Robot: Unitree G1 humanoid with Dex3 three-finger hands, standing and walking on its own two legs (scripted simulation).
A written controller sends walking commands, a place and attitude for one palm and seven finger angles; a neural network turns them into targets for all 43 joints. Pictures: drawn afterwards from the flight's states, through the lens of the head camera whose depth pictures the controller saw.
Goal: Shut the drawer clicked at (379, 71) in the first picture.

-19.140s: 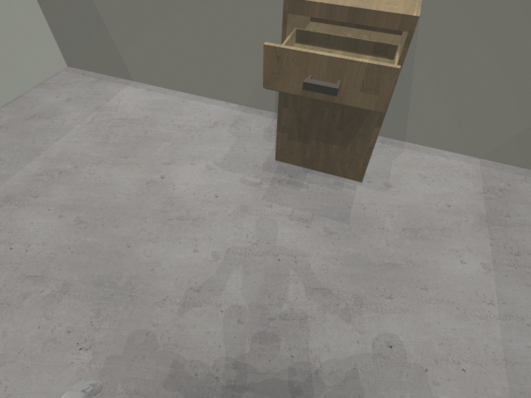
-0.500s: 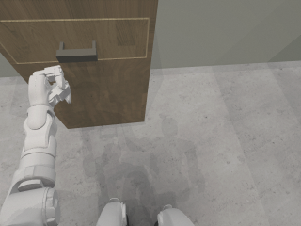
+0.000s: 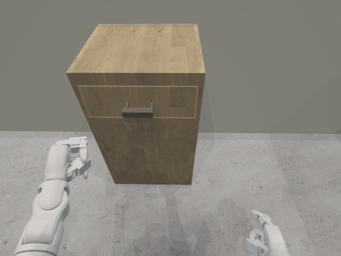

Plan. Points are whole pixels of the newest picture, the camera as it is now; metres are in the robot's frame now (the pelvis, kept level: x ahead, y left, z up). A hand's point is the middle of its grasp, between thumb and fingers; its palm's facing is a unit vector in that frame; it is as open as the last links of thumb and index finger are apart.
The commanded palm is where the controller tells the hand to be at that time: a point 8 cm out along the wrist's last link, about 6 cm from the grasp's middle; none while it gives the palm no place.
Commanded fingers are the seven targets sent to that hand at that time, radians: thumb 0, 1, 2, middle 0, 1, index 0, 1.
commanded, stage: draw the hand back to the body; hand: left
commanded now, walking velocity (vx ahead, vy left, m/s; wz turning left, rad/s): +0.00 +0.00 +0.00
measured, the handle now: (138, 108) +0.65 +0.18 -0.07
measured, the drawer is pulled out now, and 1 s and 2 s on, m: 0.00 0.00 0.00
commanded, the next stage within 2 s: step back with the hand held close in 0.58 s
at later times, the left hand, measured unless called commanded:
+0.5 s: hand (27, 196) +0.17 +0.24 +0.17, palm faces +0.39 -0.83 -0.41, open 3.2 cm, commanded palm +0.13 +0.28 +0.19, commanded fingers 0.00 0.90 0.90 -1.40 -1.60 -1.40 -1.60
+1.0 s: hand (33, 193) +0.18 +0.24 +0.16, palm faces +0.27 -0.83 -0.49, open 3.2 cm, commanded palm +0.12 +0.29 +0.19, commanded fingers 0.00 0.90 0.90 -1.40 -1.60 -1.40 -1.60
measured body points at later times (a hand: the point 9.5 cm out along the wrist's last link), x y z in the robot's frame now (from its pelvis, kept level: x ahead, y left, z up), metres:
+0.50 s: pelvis +0.00 +0.00 +0.01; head -0.02 -0.03 +0.46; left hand +0.15 +0.28 +0.20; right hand +0.20 -0.22 -0.07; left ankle +0.03 +0.09 -0.73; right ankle -0.04 -0.11 -0.73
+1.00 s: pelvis -0.01 +0.01 +0.01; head +0.00 -0.01 +0.46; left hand +0.16 +0.28 +0.19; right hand +0.16 -0.24 -0.08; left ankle +0.03 +0.09 -0.73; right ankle -0.04 -0.11 -0.73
